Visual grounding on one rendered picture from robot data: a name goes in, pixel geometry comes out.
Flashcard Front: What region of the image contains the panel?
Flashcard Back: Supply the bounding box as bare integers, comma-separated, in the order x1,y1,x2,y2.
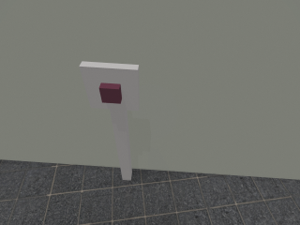
79,61,140,181

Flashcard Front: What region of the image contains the button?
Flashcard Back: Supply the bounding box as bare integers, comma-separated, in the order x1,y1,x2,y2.
99,82,122,104

